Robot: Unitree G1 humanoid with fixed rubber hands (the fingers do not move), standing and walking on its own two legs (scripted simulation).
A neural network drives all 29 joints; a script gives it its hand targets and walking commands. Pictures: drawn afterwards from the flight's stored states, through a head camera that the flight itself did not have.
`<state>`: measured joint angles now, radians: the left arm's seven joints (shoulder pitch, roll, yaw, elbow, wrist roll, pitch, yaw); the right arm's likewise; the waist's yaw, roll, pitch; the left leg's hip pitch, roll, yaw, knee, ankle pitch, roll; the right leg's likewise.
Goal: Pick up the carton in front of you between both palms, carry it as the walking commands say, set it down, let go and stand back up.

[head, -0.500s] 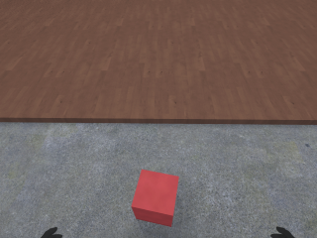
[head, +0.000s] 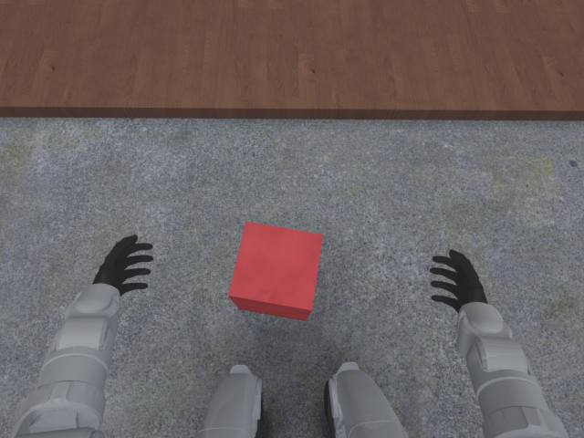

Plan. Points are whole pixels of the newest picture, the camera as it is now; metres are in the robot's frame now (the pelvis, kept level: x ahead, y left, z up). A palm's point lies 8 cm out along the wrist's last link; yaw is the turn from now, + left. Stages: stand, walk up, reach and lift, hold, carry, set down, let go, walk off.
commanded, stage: reach and lift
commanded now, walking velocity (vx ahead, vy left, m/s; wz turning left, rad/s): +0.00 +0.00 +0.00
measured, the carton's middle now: (277, 274) +0.44 +0.03 -0.59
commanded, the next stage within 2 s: none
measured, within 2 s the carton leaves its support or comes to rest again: neither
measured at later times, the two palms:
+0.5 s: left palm (169, 199) +0.48 +0.21 -0.15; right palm (390, 228) +0.42 -0.17 -0.15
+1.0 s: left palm (207, 240) +0.48 +0.19 -0.37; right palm (366, 266) +0.41 -0.18 -0.37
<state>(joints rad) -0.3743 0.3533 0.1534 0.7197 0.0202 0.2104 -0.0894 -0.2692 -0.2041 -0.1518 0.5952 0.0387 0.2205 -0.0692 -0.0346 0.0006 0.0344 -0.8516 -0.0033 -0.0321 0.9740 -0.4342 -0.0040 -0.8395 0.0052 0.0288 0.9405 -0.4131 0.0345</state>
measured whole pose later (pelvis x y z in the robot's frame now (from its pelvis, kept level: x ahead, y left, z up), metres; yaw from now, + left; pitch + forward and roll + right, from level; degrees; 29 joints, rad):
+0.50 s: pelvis -0.08 +0.01 -0.07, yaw -1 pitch +38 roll -3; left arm -1.35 0.46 0.26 1.12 0.10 0.21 -0.16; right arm -1.13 -0.06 -0.42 0.75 -0.01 0.26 -0.19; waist -0.08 -0.02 0.08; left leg -1.50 -0.02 -0.04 1.16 -0.33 0.01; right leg -1.48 0.01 0.05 1.11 -0.30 0.07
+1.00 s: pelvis -0.05 +0.01 -0.20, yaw -6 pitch +53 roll -5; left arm -1.24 0.42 0.21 1.05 0.02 0.06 -0.04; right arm -1.05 -0.05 -0.33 0.78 0.06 0.07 -0.18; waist -0.04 0.00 -0.03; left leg -2.07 -0.03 -0.08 1.70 -0.54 -0.02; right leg -2.06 0.08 0.04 1.62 -0.49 0.07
